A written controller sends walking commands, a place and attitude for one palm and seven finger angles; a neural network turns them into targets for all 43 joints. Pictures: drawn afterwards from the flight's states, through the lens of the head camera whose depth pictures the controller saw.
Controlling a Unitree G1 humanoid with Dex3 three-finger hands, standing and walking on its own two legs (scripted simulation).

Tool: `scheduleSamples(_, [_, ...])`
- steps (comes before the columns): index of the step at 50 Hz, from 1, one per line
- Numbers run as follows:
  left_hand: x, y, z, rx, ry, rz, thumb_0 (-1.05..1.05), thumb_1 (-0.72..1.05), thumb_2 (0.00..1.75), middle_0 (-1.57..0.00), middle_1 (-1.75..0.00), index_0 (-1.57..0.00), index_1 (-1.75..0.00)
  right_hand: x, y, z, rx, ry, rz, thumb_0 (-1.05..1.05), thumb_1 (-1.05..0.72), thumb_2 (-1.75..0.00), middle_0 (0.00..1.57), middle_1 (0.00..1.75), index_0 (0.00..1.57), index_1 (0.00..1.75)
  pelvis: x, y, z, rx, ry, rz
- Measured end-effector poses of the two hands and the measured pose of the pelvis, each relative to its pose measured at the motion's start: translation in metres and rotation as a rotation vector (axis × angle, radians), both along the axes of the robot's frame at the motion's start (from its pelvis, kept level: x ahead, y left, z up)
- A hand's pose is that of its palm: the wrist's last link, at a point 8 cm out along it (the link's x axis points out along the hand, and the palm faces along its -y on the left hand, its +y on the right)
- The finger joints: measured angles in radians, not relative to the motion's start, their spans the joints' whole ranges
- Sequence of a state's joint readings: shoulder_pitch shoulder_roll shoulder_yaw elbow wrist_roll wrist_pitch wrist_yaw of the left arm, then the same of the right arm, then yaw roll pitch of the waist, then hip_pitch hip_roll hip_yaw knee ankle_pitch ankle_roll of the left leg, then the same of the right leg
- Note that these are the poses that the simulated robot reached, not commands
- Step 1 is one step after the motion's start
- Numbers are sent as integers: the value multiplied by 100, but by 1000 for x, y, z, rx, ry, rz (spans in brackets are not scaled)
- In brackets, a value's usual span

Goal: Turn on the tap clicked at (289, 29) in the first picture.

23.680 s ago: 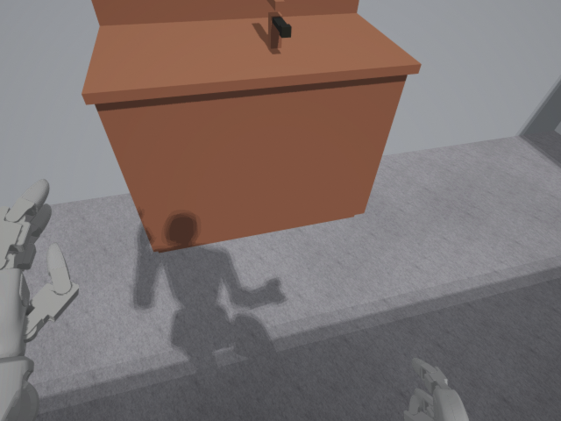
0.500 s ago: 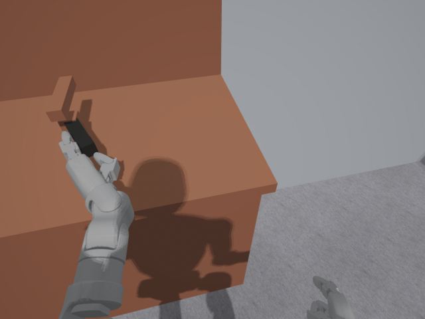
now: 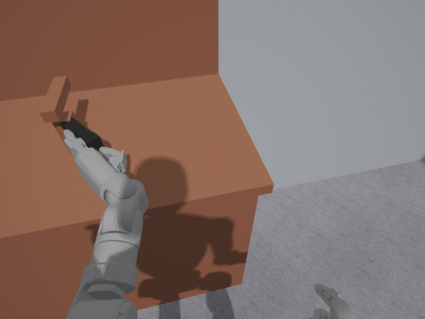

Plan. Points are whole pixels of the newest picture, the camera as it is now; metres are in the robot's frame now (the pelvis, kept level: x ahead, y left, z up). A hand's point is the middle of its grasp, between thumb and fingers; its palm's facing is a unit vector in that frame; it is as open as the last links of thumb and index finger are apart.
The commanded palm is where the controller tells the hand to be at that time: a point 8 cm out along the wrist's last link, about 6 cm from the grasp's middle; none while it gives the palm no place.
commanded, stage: push the lever round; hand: left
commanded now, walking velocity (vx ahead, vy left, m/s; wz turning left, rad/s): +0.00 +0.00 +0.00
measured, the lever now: (92, 143) +0.39 +0.28 +0.14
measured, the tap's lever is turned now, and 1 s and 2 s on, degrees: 36 75 76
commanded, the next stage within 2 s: lift the hand up off the lever in 0.84 s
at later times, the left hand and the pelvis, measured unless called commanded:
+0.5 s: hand (131, 147) +0.40 +0.20 +0.13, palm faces +0.81 -0.58 -0.08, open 8.2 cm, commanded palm +0.36 +0.22 +0.12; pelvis +0.00 +0.00 +0.00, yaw +0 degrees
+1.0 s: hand (140, 135) +0.43 +0.19 +0.13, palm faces +0.81 -0.58 -0.10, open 8.3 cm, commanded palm +0.38 +0.22 +0.12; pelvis +0.00 +0.00 +0.00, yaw +0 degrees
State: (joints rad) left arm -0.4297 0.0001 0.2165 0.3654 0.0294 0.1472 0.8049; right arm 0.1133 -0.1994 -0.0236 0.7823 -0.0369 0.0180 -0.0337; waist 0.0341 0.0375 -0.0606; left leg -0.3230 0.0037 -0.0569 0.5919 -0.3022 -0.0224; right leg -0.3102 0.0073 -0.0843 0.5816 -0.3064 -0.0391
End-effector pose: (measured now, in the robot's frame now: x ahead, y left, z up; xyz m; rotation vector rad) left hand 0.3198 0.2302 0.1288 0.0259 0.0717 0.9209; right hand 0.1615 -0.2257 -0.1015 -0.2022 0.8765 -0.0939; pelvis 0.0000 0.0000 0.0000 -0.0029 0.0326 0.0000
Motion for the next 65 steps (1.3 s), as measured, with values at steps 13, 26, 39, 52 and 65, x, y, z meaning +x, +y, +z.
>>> scheduleSamples(13, [12,-8,2,2,22,39,1,90,90,-16,-15,-7,-12,-2,0,-4,9,22,12,1,-90,-90,20,30,20,30,-1,-2,-1,-1,14,5])
scheduleSamples(26, [23,-13,3,8,32,35,1,90,90,-16,-15,-6,-11,-17,-4,-11,14,64,-9,1,-90,-90,20,30,20,30,0,-2,-2,1,25,-1])
scheduleSamples(39, [41,-21,4,20,40,36,1,90,90,-16,-15,-4,-9,-31,-10,-17,7,110,-28,1,-90,-90,20,30,20,30,0,-3,-3,0,48,-4])
scheduleSamples(52, [60,-21,7,13,43,32,1,90,90,-16,-15,-5,-10,-47,-17,-22,7,161,-59,1,-90,-90,20,30,20,30,5,-4,-3,3,71,-12])
scheduleSamples(65, [55,-13,9,-9,34,15,1,90,90,-16,-15,-13,-14,-44,-20,-16,2,148,-75,1,-91,-90,20,30,20,30,11,-1,0,1,51,-19])
